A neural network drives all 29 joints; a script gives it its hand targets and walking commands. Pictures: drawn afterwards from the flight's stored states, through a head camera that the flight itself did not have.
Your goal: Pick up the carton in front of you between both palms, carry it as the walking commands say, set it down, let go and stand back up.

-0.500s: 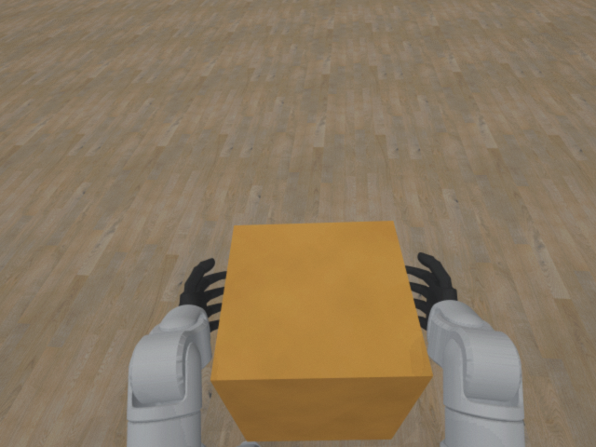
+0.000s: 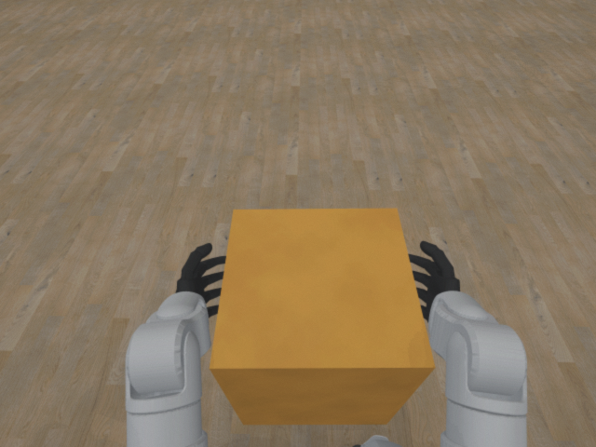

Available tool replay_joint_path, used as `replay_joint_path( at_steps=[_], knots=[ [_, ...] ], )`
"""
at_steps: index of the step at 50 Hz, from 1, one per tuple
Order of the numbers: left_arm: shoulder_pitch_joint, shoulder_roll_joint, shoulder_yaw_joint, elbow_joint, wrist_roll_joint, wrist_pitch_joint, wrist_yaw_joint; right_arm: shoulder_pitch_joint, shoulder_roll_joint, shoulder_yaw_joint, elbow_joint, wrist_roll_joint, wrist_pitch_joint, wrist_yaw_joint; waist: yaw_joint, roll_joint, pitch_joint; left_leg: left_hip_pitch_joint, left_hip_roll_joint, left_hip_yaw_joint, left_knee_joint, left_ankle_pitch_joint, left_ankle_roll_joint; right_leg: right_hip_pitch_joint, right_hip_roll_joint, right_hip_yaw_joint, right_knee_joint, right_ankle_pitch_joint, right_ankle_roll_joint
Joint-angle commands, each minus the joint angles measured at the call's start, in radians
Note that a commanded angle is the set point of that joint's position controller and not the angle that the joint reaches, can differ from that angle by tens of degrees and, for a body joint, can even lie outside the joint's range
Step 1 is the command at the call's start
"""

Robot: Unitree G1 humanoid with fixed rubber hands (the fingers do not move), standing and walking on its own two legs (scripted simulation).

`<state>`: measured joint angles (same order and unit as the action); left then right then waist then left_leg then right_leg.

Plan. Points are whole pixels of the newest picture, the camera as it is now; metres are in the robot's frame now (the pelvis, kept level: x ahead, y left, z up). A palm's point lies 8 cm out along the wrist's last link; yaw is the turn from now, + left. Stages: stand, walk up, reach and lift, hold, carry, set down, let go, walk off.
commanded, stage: carry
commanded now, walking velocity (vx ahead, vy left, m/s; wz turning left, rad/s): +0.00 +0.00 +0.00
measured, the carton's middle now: (314, 323) +0.28 +0.00 +0.02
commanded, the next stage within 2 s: none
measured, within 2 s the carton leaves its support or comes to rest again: neither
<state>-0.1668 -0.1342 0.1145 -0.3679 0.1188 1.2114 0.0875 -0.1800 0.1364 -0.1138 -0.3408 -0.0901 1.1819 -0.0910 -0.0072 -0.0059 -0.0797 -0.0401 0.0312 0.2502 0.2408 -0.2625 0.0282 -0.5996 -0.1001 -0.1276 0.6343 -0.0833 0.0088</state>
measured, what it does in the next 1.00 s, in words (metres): walks ahead: right foot, then left foot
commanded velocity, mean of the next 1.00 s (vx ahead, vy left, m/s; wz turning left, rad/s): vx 0.00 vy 0.00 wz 0.00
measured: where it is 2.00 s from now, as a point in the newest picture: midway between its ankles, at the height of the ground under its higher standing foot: outside the picture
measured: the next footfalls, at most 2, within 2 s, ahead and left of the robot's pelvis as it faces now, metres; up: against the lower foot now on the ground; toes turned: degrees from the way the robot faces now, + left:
right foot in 0.10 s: +0.27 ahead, -0.10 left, +0.00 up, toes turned +6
left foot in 0.36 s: +0.22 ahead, +0.11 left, +0.00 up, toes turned +0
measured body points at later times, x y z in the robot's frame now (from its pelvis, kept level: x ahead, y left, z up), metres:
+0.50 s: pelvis +0.23 -0.02 -0.01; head +0.22 -0.03 +0.44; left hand +0.50 +0.14 +0.08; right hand +0.52 -0.16 +0.08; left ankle +0.18 +0.11 -0.75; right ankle +0.23 -0.10 -0.75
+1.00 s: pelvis +0.26 -0.01 -0.02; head +0.24 -0.02 +0.43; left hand +0.54 +0.15 +0.05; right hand +0.55 -0.16 +0.05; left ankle +0.19 +0.11 -0.75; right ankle +0.23 -0.10 -0.75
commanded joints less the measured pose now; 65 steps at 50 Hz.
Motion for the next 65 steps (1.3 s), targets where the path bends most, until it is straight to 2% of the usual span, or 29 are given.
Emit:
replay_joint_path(
  at_steps=[1, 3, 5, 6, 7, 8, 9, 12, 16, 17, 19, 20, 22, 25, 26, 28, 30, 32, 33, 35, 36, 38, 39, 42, 47, 51, 54, 61, 65],
  knots=[
    [-0.450, -0.867, -0.732, -0.026, -0.400, 0.004, -0.230, -0.410, 0.829, 0.697, -0.050, 0.378, 0.032, 0.261, -0.016, 0.206, -0.134, 0.180, 0.170, -0.029, 0.051, 0.751, 0.043, 0.025, 0.077, -0.095, -0.082, 0.099, -0.009],
    [-0.455, -0.814, -0.718, -0.067, -0.389, 0.007, -0.241, -0.385, 0.856, 0.690, -0.009, 0.366, 0.039, 0.261, -0.001, 0.172, -0.177, 0.142, 0.188, -0.020, 0.118, 0.783, 0.016, 0.194, 0.085, -0.098, -0.111, 0.149, -0.025],
    [-0.468, -0.837, -0.694, -0.020, -0.388, 0.022, -0.245, -0.413, 0.822, 0.689, -0.015, 0.356, 0.040, 0.265, 0.028, 0.132, -0.223, 0.078, 0.120, 0.022, 0.354, 0.722, -0.046, 0.472, 0.103, -0.130, -0.299, 0.343, -0.022],
    [-0.459, -0.831, -0.702, -0.046, -0.383, 0.020, -0.248, -0.417, 0.850, 0.692, 0.006, 0.355, 0.040, 0.265, 0.031, 0.072, -0.280, -0.067, 0.099, -0.003, 0.481, 0.442, -0.072, 0.639, 0.008, -0.036, -0.268, 0.525, 0.000],
    [-0.458, -0.850, -0.699, 0.012, -0.415, 0.021, -0.256, -0.435, 0.802, 0.688, -0.060, 0.365, 0.040, 0.260, 0.032, -0.162, -0.345, -0.310, 0.020, -0.060, 0.663, -0.058, -0.077, 0.868, -0.237, 0.230, -0.164, 0.728, -0.123],
    [-0.402, -0.851, -0.694, 0.072, -0.381, 0.003, -0.252, -0.455, 0.843, 0.723, -0.035, 0.360, 0.047, 0.257, 0.030, -0.221, -0.421, -0.381, -0.029, -0.131, 0.795, -0.320, -0.083, 0.916, -0.302, 0.379, -0.219, 0.793, -0.245],
    [-0.398, -0.868, -0.682, 0.064, -0.381, -0.002, -0.256, -0.424, 0.856, 0.705, 0.019, 0.348, 0.047, 0.255, 0.033, -0.164, -0.432, -0.363, 0.008, -0.201, 0.793, -0.347, -0.077, 0.826, -0.316, 0.328, -0.262, 0.755, -0.242],
    [-0.475, -0.964, -0.696, -0.028, -0.412, -0.038, -0.262, -0.502, 0.956, 0.755, -0.051, 0.405, 0.009, 0.252, 0.018, -0.112, -0.377, -0.273, 0.031, -0.214, 0.491, -0.291, -0.059, 0.681, -0.199, 0.169, -0.330, 0.468, -0.145],
    [-0.429, -0.961, -0.703, -0.018, -0.418, -0.050, -0.263, -0.433, 0.947, 0.766, -0.054, 0.389, -0.012, 0.250, 0.011, -0.094, -0.426, -0.159, 0.022, -0.161, 0.192, -0.069, -0.052, 0.668, -0.163, 0.093, -0.313, 0.272, -0.127],
    [-0.419, -0.936, -0.701, -0.039, -0.372, -0.054, -0.267, -0.456, 0.976, 0.790, -0.079, 0.379, -0.023, 0.248, 0.009, -0.139, -0.389, -0.141, 0.032, -0.136, 0.177, 0.025, -0.060, 0.599, -0.146, 0.052, -0.282, 0.309, -0.114],
    [-0.409, -0.939, -0.713, -0.007, -0.401, -0.046, -0.268, -0.452, 0.945, 0.788, -0.094, 0.389, -0.016, 0.249, 0.008, -0.082, -0.370, -0.066, 0.082, -0.127, 0.126, 0.154, -0.053, 0.506, -0.119, 0.004, -0.260, 0.232, -0.090],
    [-0.447, -0.897, -0.714, 0.002, -0.369, -0.041, -0.261, -0.481, 0.910, 0.746, -0.070, 0.374, -0.002, 0.249, 0.006, 0.008, -0.271, -0.102, 0.144, -0.163, 0.122, 0.260, -0.058, 0.476, -0.110, -0.011, -0.233, 0.177, -0.061],
    [-0.446, -0.855, -0.683, -0.030, -0.385, -0.018, -0.252, -0.425, 0.888, 0.731, 0.002, 0.382, 0.026, 0.254, 0.010, 0.074, -0.288, -0.070, 0.166, -0.183, 0.209, 0.398, -0.043, 0.459, -0.088, 0.024, -0.188, 0.263, -0.041],
    [-0.433, -0.878, -0.707, -0.001, -0.394, 0.001, -0.250, -0.442, 0.863, 0.719, -0.028, 0.369, 0.039, 0.249, 0.009, -0.007, -0.313, -0.112, 0.148, -0.178, 0.217, 0.519, -0.056, 0.520, -0.077, 0.003, -0.098, 0.347, -0.035],
    [-0.446, -0.870, -0.705, 0.026, -0.393, 0.004, -0.249, -0.462, 0.863, 0.706, 0.004, 0.380, 0.043, 0.246, 0.005, 0.090, -0.302, -0.098, 0.143, -0.173, 0.265, 0.619, -0.053, 0.498, -0.068, 0.030, -0.075, 0.466, -0.041],
    [-0.460, -0.836, -0.703, 0.016, -0.390, 0.006, -0.253, -0.424, 0.872, 0.708, 0.058, 0.362, 0.046, 0.248, 0.001, 0.013, -0.309, -0.087, 0.142, -0.166, 0.280, 0.670, -0.052, 0.492, -0.063, 0.009, -0.070, 0.520, -0.028],
    [-0.476, -0.864, -0.717, 0.037, -0.407, 0.012, -0.256, -0.439, 0.871, 0.698, 0.027, 0.365, 0.040, 0.253, 0.009, -0.015, -0.287, -0.116, 0.148, -0.190, 0.263, 0.568, -0.040, 0.511, -0.069, 0.023, -0.094, 0.471, -0.025],
    [-0.495, -0.891, -0.720, 0.003, -0.415, 0.006, -0.259, -0.469, 0.912, 0.718, 0.018, 0.385, 0.037, 0.250, 0.010, 0.052, -0.304, -0.104, 0.147, -0.186, 0.264, 0.553, -0.036, 0.501, -0.068, 0.030, -0.107, 0.432, -0.031],
    [-0.491, -0.881, -0.693, 0.036, -0.408, 0.009, -0.258, -0.495, 0.898, 0.703, 0.018, 0.377, 0.038, 0.251, 0.012, 0.011, -0.310, -0.101, 0.137, -0.171, 0.241, 0.494, -0.038, 0.512, -0.071, 0.038, -0.093, 0.438, -0.047],
    [-0.501, -0.851, -0.692, 0.052, -0.393, 0.011, -0.252, -0.436, 0.880, 0.687, 0.070, 0.351, 0.046, 0.253, 0.010, 0.054, -0.284, -0.091, 0.137, -0.169, 0.263, 0.561, -0.043, 0.481, -0.078, 0.039, -0.086, 0.453, -0.046],
    [-0.493, -0.881, -0.694, 0.024, -0.396, 0.009, -0.250, -0.425, 0.905, 0.705, 0.073, 0.369, 0.035, 0.257, 0.012, 0.010, -0.319, -0.073, 0.148, -0.188, 0.269, 0.653, -0.037, 0.501, -0.052, 0.016, -0.057, 0.427, -0.044],
    [-0.492, -0.894, -0.732, 0.033, -0.396, -0.004, -0.254, -0.466, 0.896, 0.710, 0.032, 0.375, 0.023, 0.255, 0.011, 0.077, -0.321, -0.063, 0.133, -0.173, 0.305, 0.756, -0.043, 0.485, -0.055, 0.018, -0.029, 0.506, -0.035],
    [-0.535, -0.884, -0.714, 0.041, -0.391, -0.009, -0.256, -0.492, 0.913, 0.719, 0.069, 0.369, 0.018, 0.259, 0.007, 0.018, -0.306, -0.062, 0.140, -0.182, 0.281, 0.674, -0.035, 0.474, -0.067, 0.036, -0.066, 0.472, -0.039],
    [-0.509, -0.905, -0.743, 0.042, -0.390, -0.043, -0.261, -0.477, 0.918, 0.723, 0.067, 0.357, -0.017, 0.264, 0.015, 0.039, -0.323, -0.065, 0.124, -0.157, 0.260, 0.587, -0.047, 0.502, -0.058, 0.037, -0.058, 0.500, -0.041],
    [-0.408, -0.865, -0.676, 0.185, -0.333, -0.102, -0.266, -0.443, 0.886, 0.724, 0.142, 0.315, -0.082, 0.261, 0.003, -0.042, -0.293, -0.080, 0.118, -0.157, 0.273, 0.467, -0.043, 0.486, -0.061, 0.034, -0.106, 0.472, -0.044],
    [-0.486, -0.848, -0.691, 0.120, -0.301, -0.167, -0.262, -0.425, 0.873, 0.683, 0.169, 0.271, -0.136, 0.265, 0.007, 0.057, -0.277, -0.090, 0.141, -0.181, 0.269, 0.398, -0.023, 0.451, -0.082, 0.059, -0.110, 0.339, -0.064],
    [-0.427, -0.843, -0.667, 0.198, -0.280, -0.213, -0.258, -0.452, 0.854, 0.674, 0.173, 0.252, -0.179, 0.263, 0.009, -0.025, -0.291, -0.094, 0.121, -0.155, 0.271, 0.427, -0.035, 0.462, -0.072, 0.051, -0.094, 0.397, -0.054],
    [-0.482, -0.796, -0.571, 0.295, -0.187, -0.350, -0.251, -0.429, 0.818, 0.553, 0.318, 0.148, -0.316, 0.258, 0.006, 0.057, -0.237, -0.166, 0.133, -0.188, 0.219, 0.222, -0.013, 0.467, -0.063, 0.055, -0.164, 0.107, -0.043],
    [-0.516, -0.844, -0.485, 0.413, -0.141, -0.429, -0.269, -0.508, 0.831, 0.490, 0.409, 0.103, -0.395, 0.268, 0.012, -0.002, -0.217, -0.139, 0.127, -0.189, 0.194, 0.164, -0.020, 0.417, -0.065, 0.070, -0.175, 0.088, -0.052]
  ],
)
